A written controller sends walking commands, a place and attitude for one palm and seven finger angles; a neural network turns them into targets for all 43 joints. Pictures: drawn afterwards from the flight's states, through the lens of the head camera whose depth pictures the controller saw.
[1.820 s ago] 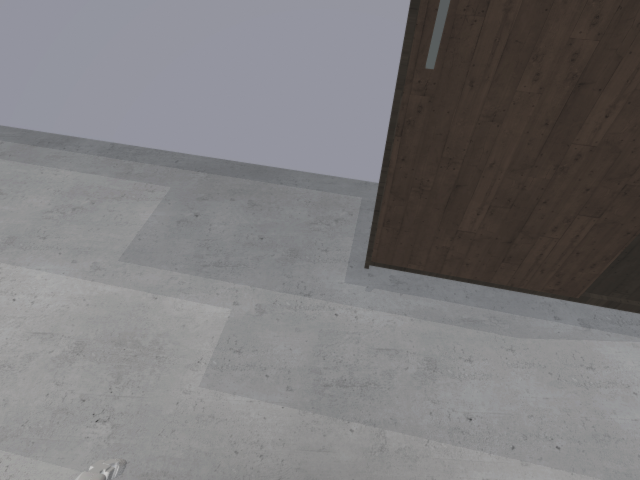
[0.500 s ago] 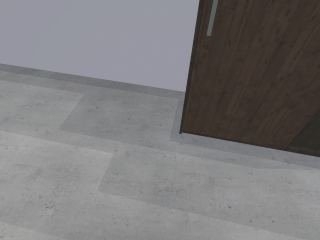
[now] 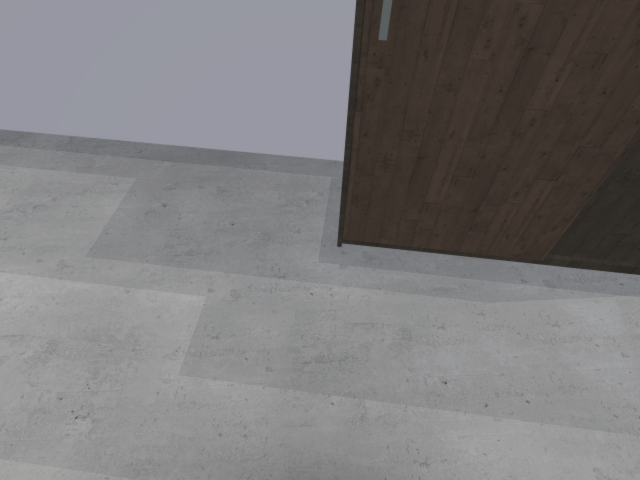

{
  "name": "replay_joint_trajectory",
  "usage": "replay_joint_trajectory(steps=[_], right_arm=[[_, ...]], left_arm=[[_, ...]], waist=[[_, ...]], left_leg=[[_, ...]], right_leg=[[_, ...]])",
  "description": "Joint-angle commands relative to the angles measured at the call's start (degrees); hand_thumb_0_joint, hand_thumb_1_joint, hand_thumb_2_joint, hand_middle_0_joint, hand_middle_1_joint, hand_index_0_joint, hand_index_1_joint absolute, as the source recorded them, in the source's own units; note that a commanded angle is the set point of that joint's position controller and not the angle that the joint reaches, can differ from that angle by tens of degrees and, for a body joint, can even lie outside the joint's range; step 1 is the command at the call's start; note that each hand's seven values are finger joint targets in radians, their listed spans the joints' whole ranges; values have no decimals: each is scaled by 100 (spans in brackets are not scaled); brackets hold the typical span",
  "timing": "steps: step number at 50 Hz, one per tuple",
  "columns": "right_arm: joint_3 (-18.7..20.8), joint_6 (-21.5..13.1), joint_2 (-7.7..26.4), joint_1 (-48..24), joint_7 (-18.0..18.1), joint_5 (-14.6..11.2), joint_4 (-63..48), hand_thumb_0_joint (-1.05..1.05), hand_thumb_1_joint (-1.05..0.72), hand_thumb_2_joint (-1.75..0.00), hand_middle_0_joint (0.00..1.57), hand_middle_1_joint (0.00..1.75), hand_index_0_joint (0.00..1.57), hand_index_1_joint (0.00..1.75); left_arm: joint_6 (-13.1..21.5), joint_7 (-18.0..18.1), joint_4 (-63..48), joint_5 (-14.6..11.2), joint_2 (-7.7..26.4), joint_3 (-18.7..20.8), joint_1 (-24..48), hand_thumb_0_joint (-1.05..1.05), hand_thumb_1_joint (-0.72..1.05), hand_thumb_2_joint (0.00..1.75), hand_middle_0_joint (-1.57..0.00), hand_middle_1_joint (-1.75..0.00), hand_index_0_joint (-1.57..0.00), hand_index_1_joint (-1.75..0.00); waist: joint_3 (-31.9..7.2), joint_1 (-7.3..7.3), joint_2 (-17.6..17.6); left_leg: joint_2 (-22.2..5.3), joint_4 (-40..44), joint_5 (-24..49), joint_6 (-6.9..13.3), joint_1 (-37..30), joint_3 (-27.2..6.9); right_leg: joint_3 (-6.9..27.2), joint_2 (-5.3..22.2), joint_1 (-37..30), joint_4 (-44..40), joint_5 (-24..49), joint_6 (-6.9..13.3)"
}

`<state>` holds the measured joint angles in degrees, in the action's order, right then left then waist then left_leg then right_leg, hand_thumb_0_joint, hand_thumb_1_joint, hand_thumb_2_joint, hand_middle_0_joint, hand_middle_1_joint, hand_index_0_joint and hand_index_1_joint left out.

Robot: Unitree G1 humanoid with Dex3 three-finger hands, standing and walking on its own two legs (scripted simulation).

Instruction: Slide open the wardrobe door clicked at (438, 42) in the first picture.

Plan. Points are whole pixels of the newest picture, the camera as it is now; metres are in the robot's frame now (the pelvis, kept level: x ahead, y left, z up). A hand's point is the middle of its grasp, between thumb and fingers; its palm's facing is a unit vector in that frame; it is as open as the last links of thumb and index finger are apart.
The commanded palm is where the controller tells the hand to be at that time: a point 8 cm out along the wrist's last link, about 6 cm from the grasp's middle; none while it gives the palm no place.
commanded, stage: walk to a spot facing it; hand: left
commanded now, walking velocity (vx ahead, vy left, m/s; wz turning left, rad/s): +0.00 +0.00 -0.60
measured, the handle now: out of the picture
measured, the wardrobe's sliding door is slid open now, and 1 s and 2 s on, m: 0.00 0.00 0.00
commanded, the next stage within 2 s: none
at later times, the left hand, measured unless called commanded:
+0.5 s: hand out of the picture +0.07 +0.19 -0.16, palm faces -0.14 -0.97 -0.21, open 7.4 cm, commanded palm none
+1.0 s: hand (303, 313) +0.42 +0.07 -0.17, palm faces -0.59 -0.79 -0.16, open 7.4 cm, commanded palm none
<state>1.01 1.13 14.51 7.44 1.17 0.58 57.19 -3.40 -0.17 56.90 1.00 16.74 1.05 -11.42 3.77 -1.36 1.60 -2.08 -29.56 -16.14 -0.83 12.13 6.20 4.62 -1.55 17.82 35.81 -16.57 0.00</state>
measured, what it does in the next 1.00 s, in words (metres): walks ahead, turning right: left foot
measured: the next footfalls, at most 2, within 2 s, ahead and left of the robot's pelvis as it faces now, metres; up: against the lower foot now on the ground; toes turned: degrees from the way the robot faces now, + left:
left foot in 0.58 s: +0.15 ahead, +0.11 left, +0.00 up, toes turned -15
right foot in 1.06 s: +0.28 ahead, -0.16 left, +0.00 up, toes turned -41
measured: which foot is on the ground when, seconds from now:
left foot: down 0.00-0.10, up 0.12-0.56, down 0.58-1.00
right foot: down 0.00-0.58, up 0.60-1.00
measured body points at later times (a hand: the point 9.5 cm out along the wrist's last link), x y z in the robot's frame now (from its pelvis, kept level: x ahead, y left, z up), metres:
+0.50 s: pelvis +0.05 +0.00 +0.01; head +0.07 +0.00 +0.46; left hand +0.08 +0.24 -0.14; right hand +0.09 -0.28 -0.12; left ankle +0.09 +0.13 -0.70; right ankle +0.01 -0.10 -0.73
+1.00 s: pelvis +0.20 -0.01 -0.01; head +0.26 -0.02 +0.44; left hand +0.45 +0.11 -0.15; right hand -0.01 -0.14 -0.14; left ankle +0.11 +0.12 -0.73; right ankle +0.24 -0.15 -0.70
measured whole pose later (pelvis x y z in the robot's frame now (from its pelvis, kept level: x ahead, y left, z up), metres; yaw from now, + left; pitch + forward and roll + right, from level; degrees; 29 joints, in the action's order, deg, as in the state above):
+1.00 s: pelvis +0.20 -0.01 -0.01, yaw -34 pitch +0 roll -2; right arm 1.2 -1.9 8.0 26.2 2.3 1.0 61.1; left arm -2.5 -2.5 52.1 1.9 13.2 4.1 -3.1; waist 7.0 2.8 1.4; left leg -4.7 -26.0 -27.0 0.0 -1.7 17.9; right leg -8.2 0.1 31.8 44.1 -12.7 0.3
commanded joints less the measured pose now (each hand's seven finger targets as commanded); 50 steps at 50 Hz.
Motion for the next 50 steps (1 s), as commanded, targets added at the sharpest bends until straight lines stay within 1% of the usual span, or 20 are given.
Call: replay_joint_trajectory(steps=[1, 3, 4, 5, 6, 7, 9, 11, 22, 26, 27, 28, 29, 30, 32, 34, 37, 45, 49, 50], right_arm=[[396, -115, 1157, -173, 76, 57, -571, 0, -90, -90, 20, 30, 20, 30], [429, -78, 1098, -345, 64, 64, -662, 0, -90, -90, 20, 30, 20, 30], [387, -18, 851, -187, 17, 21, -716, 0, -90, -90, 20, 30, 20, 30], [303, -11, 434, -189, -30, 17, -939, 0, -90, -90, 20, 30, 20, 30], [319, 31, 669, -374, -15, 25, -975, 0, -90, -90, 20, 30, 20, 30], [350, 3, 662, -503, -46, 23, -944, 0, -90, -90, 20, 30, 20, 30], [378, -60, 690, -175, -115, 89, -761, 0, -90, -90, 20, 30, 20, 30], [382, -86, 534, -19, -139, 109, -675, 0, -90, -90, 20, 30, 20, 30], [336, -313, 257, -310, -143, 52, -1005, 0, -90, -90, 20, 30, 20, 30], [323, -438, 293, 363, -70, -6, -892, 0, -90, -90, 20, 30, 20, 30], [352, -479, 458, 837, -3, -20, -729, 0, -90, -90, 20, 30, 20, 30], [450, -515, 953, 1477, 68, 25, -562, 0, -90, -90, 20, 30, 20, 30], [542, -461, 1426, 1864, 67, 57, -565, 0, -90, -90, 20, 30, 20, 30], [486, -462, 1268, 1701, 62, 84, -606, 0, -90, -90, 20, 30, 20, 30], [301, -506, 641, 1213, 49, 74, -620, 0, -90, -90, 20, 30, 20, 30], [209, -599, 374, 1086, 79, 43, -586, 0, -90, -90, 20, 30, 20, 30], [154, -646, 238, 1476, 132, 28, -355, 0, -90, -90, 20, 30, 20, 30], [177, -495, 217, 2087, 184, 88, 96, 0, -90, -90, 20, 30, 20, 30], [312, -413, 482, 1999, 151, 39, 82, 0, -90, -90, 20, 30, 20, 30], [324, -400, 542, 1914, 144, 16, 8, 0, -90, -90, 20, 30, 20, 30]], left_arm=[[57, -30, -623, 6, 411, 305, -239, 0, 90, 90, -20, -30, -20, -30], [132, -58, -529, 30, 366, 360, -852, 0, 90, 90, -20, -30, -20, -30], [224, -36, -489, 86, 750, 424, -1113, 0, 90, 90, -20, -30, -20, -30], [294, 33, -539, 88, 1232, 506, -1134, 0, 90, 90, -20, -30, -20, -30], [280, 94, -610, 14, 1104, 512, -1206, 0, 90, 90, -20, -30, -20, -30], [281, 87, -663, 16, 978, 499, -839, 0, 90, 90, -20, -30, -20, -30], [369, 75, -756, 0, 679, 450, -484, 0, 90, 90, -20, -30, -20, -30], [464, 49, -692, 4, 597, 453, -623, 0, 90, 90, -20, -30, -20, -30], [540, 7, -461, 62, 555, 516, -1176, 0, 90, 90, -20, -30, -20, -30], [483, 1, -610, 39, 639, 573, -686, 0, 90, 90, -20, -30, -20, -30], [467, -18, -689, 19, 495, 555, -526, 0, 90, 90, -20, -30, -20, -30], [455, -75, -800, -9, 135, 489, -493, 0, 90, 90, -20, -30, -20, -30], [498, -130, -944, -16, -80, 455, -476, 0, 90, 90, -20, -30, -20, -30], [519, -152, -1007, 40, 164, 515, -117, 0, 90, 90, -20, -30, -20, -30], [455, -255, -778, 107, 151, 552, -68, 0, 90, 90, -20, -30, -20, -30], [364, -316, -618, 117, -61, 513, -367, 0, 90, 90, -20, -30, -20, -30], [267, -291, -604, 113, -208, 454, -300, 0, 90, 90, -20, -30, -20, -30], [215, -293, -919, 78, -395, 311, 1087, 0, 90, 90, -20, -30, -20, -30], [271, -225, -849, 100, -125, 357, 670, 0, 90, 90, -20, -30, -20, -30], [325, -199, -752, 115, -16, 405, 238, 0, 90, 90, -20, -30, -20, -30]], waist=[[-331, -43, -1240], [-506, -337, -786], [-611, -385, 658], [-349, -306, 2032], [-420, -435, 1382], [-15, -254, 1015], [-169, -12, 346], [-336, 11, 327], [-345, -230, 611], [-432, 122, 657], [-511, 337, 256], [-722, 629, -1083], [-683, 691, -2179], [-251, 690, -1513], [398, 296, -837], [264, 60, -907], [171, 57, -971], [325, 400, -1038], [-179, 120, -1145], [-423, -113, -1137]], left_leg=[[-1960, 767, 1969, 1005, 142, -1077], [-1509, -386, 1663, 524, 448, -397], [-768, -1800, 99, 60, 1048, 114], [39, -3173, -1906, -258, 2420, 64], [-141, -3527, -1643, -161, 2265, -804], [-223, -3733, -1165, -155, 2474, -864], [-374, -3553, -400, -215, 2269, -798], [-321, -3353, -119, -268, 2179, -681], [-35, -1399, -374, -238, 1776, -517], [164, 91, -56, -131, 31, -444], [19, 665, -31, -88, -1104, -557], [-1112, 1275, -1181, 153, -2221, -1801], [-2466, 1956, -2269, 620, -2241, -3384], [-2776, 2226, -2381, 927, -1539, -3742], [-2056, 2185, -1329, 605, -634, -2418], [-1565, 1981, 216, 309, -527, -1237], [-1390, 1516, 2720, 229, -853, -382], [-1350, 912, 4873, 465, -1379, 499], [-1530, -293, 6261, 485, -1515, 733], [-1517, -1029, 6113, 387, -1134, 782]], right_leg=[[-311, 361, 197, 1362, -1142, -44], [-465, 378, -633, 28, -49, -40], [546, 916, -1019, -1274, 615, 157], [2900, 2206, -1069, -2170, 1018, 808], [3094, 2111, -686, -2576, -499, 1030], [3124, 1866, -423, -2710, -1523, 1046], [2434, 1506, -487, -2569, -1520, 989], [2025, 1273, -676, -2477, -1101, 961], [2222, 1056, -943, -2308, -629, 1157], [2064, 760, -6, -1656, -385, 945], [1787, 433, 791, -1133, -519, 734], [1086, -186, 1906, 117, -998, 472], [54, -424, 2679, 1652, -1707, 150], [3, 65, 2786, 2410, -1438, 74], [-115, 413, 2569, 3073, -404, -4], [-272, 457, 2274, 3268, 235, -96], [-462, 430, 2396, 3457, 458, -169], [-1321, 250, 2004, 1292, 536, -87], [-1506, -94, 762, 416, 306, 209], [-1487, -139, -99, 56, 445, 286]])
